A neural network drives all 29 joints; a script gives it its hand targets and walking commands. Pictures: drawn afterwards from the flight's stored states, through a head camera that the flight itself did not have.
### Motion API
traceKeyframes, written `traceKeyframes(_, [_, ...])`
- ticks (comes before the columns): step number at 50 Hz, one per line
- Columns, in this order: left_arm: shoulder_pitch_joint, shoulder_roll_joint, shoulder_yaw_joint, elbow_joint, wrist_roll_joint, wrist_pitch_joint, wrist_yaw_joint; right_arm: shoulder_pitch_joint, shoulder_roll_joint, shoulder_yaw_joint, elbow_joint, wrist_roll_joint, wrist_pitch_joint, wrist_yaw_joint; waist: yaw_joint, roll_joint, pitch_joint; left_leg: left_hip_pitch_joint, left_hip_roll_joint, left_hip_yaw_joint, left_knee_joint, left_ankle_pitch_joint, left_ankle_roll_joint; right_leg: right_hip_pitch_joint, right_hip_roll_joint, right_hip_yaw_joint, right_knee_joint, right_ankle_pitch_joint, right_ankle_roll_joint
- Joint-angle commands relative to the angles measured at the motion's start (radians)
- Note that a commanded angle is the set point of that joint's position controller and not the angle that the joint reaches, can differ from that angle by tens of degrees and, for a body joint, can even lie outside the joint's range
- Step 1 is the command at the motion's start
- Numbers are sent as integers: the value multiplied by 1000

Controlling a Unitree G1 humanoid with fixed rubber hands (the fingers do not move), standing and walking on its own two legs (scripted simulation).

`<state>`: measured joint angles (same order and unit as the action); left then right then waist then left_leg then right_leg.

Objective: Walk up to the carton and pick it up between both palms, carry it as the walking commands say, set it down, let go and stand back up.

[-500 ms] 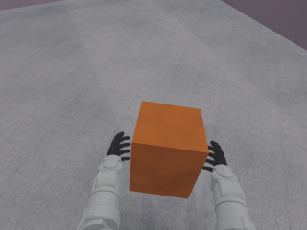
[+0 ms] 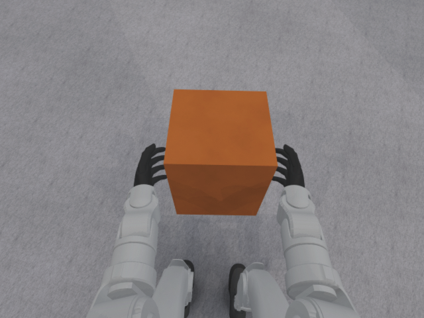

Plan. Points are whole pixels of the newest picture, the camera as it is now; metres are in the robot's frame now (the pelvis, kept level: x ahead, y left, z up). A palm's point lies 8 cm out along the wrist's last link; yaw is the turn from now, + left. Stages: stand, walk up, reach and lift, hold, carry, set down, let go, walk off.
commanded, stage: set down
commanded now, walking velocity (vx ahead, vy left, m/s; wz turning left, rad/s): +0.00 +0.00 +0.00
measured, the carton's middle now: (218, 157) +0.47 +0.00 -0.16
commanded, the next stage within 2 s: none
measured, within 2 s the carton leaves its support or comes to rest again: neither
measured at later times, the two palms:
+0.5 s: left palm (156, 175) +0.41 +0.15 -0.15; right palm (280, 181) +0.41 -0.14 -0.14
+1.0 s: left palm (161, 174) +0.44 +0.15 -0.23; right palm (269, 183) +0.43 -0.14 -0.22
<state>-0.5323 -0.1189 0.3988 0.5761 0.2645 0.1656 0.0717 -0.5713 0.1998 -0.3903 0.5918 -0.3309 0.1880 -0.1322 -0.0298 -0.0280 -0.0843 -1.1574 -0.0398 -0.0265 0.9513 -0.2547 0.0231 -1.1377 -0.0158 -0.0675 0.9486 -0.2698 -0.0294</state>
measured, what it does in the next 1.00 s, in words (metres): lowers itself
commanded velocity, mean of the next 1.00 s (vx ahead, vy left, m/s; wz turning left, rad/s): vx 0.00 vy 0.00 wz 0.00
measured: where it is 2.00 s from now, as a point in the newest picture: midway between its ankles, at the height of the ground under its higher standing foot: (209, 301)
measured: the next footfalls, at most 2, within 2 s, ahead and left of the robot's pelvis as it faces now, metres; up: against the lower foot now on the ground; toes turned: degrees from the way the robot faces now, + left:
none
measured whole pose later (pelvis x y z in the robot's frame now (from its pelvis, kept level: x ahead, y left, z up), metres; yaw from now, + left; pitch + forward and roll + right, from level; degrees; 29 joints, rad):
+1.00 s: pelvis -0.01 +0.00 -0.14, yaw +0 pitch +45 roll -1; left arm -0.85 -0.03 0.41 0.65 0.19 0.23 0.11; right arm -0.82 0.14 -0.43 0.62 -0.26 0.25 -0.18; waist -0.03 -0.02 -0.21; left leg -1.88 -0.05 -0.01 1.53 -0.42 0.02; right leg -1.86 0.00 -0.04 1.53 -0.45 -0.03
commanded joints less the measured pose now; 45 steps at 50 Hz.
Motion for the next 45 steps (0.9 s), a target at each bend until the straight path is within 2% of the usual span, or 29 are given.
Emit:
traceKeyframes(1, [-736,-896,-620,8,-121,2,-267,-587,843,463,59,151,-32,264,-19,104,-863,301,-54,-74,19,-170,-19,232,144,160,44,-121,-7])
traceKeyframes(2, [-768,-864,-600,6,-108,10,-259,-617,893,453,99,157,-16,284,25,116,-845,289,-58,-79,32,-230,-25,151,144,163,69,-169,-9])
traceKeyframes(3, [-750,-930,-598,57,-123,25,-253,-648,839,428,115,146,-12,293,-14,110,-795,305,-53,-121,-2,-275,-19,144,155,141,95,-177,-5])
traceKeyframes(6, [-855,-857,-542,14,-91,22,-263,-658,926,453,154,159,11,301,41,68,-821,185,-57,-60,85,-224,-13,110,142,176,100,-192,-4])
traceKeyframes(8, [-775,-896,-507,121,-73,51,-273,-656,884,396,166,128,21,298,5,73,-762,172,-62,-69,70,-242,-14,87,147,152,111,-182,5])
traceKeyframes(9, [-764,-869,-475,139,-59,53,-284,-708,920,407,142,140,31,293,33,40,-757,98,-69,-29,111,-221,0,121,144,173,106,-202,18])
traceKeyframes(12, [-810,-886,-545,76,-98,53,-295,-638,911,423,152,134,27,306,-13,52,-920,152,-61,-53,136,-152,-17,80,153,139,170,-89,23])
traceKeyframes(13, [-799,-888,-547,107,-93,55,-311,-697,880,430,79,134,18,304,-1,125,-950,102,-71,-41,148,-83,-21,77,144,145,181,-16,21])
traceKeyframes(17, [-757,-839,-563,30,-112,35,-307,-587,958,495,87,179,27,294,38,45,-1016,-5,-74,-11,235,70,-12,92,157,170,237,129,40])
traceKeyframes(18, [-765,-862,-598,35,-146,36,-304,-586,932,471,106,172,23,285,-11,36,-1029,25,-83,-33,231,27,-9,82,157,140,251,81,46])
traceKeyframes(19, [-738,-874,-577,42,-131,40,-299,-586,977,503,95,192,26,287,66,71,-1025,26,-80,-13,239,44,-14,96,153,179,242,106,36])
traceKeyframes(20, [-778,-868,-640,26,-146,36,-308,-631,907,524,-5,212,9,285,13,117,-1099,7,-88,-6,259,71,-19,67,163,152,265,129,37])
traceKeyframes(21, [-746,-844,-618,18,-134,30,-296,-635,966,566,8,226,15,285,71,71,-1122,13,-87,-15,274,114,-14,55,165,162,279,159,45])
traceKeyframes(25, [-736,-847,-649,43,-174,19,-280,-623,889,585,-31,231,0,257,8,59,-1078,-38,-95,-30,312,162,-10,-1,174,138,322,203,54])
traceKeyframes(26, [-756,-836,-656,-38,-188,16,-270,-618,889,616,-22,253,0,255,72,61,-1126,-38,-92,-14,340,201,-22,32,169,171,332,226,46])
traceKeyframes(27, [-783,-800,-648,1,-184,11,-271,-631,891,602,16,250,1,250,52,82,-1115,-53,-99,-10,347,144,-19,3,173,152,334,181,47])
traceKeyframes(28, [-781,-781,-647,-14,-176,9,-254,-642,912,617,48,277,6,263,95,70,-1080,-16,-91,-28,344,73,-17,-86,178,145,366,87,48])
traceKeyframes(29, [-813,-815,-658,-4,-178,19,-249,-699,888,608,5,270,8,262,52,84,-1130,-35,-90,-23,350,57,-23,-75,184,134,361,96,46])
traceKeyframes(30, [-821,-788,-658,-46,-169,6,-244,-736,900,628,-36,286,-5,254,95,95,-1144,-57,-98,-13,372,77,-13,-80,179,147,382,98,48])
traceKeyframes(31, [-778,-827,-656,29,-202,10,-241,-704,886,644,-32,300,-9,251,45,28,-1186,-9,-100,-26,388,119,-19,-50,188,127,385,142,59])
traceKeyframes(33, [-856,-801,-704,-55,-221,10,-243,-766,871,661,-95,301,-13,230,32,60,-1229,-97,-109,-4,424,91,-27,-26,184,137,412,135,50])
traceKeyframes(34, [-783,-793,-664,102,-175,34,-238,-750,802,602,-13,264,0,234,30,76,-1065,-120,-98,-31,403,57,-27,-154,178,112,432,86,54])
traceKeyframes(37, [-868,-779,-644,38,-196,36,-241,-735,843,589,28,264,15,229,57,60,-1083,-133,-100,-11,429,6,-16,-137,180,132,437,33,50])
traceKeyframes(38, [-965,-739,-649,28,-207,37,-236,-748,842,560,103,250,25,227,20,58,-1073,-181,-97,-2,446,-98,-32,-163,183,125,443,-48,44])
traceKeyframes(40, [-924,-764,-614,123,-180,45,-241,-776,842,555,111,245,25,231,38,50,-1012,-228,-106,-1,443,-86,-23,-207,186,103,469,-26,51])
traceKeyframes(41, [-804,-842,-603,220,-165,63,-237,-799,784,527,15,224,-1,219,-6,112,-1017,-165,-96,-34,437,-74,-23,-246,179,93,471,-20,44])
traceKeyframes(42, [-868,-808,-574,158,-173,54,-243,-845,783,537,-7,236,3,228,43,119,-1107,-164,-109,2,457,-62,-35,-211,187,103,476,-26,45])
traceKeyframes(44, [-914,-816,-596,126,-196,49,-241,-824,809,534,53,229,20,220,-4,62,-1093,-245,-103,8,494,-95,-21,-172,179,114,485,-36,41])
traceKeyframes(45, [-851,-774,-552,177,-147,58,-238,-898,826,546,33,274,12,229,88,85,-1023,-220,-105,-18,467,-71,-14,-277,175,97,518,-30,55])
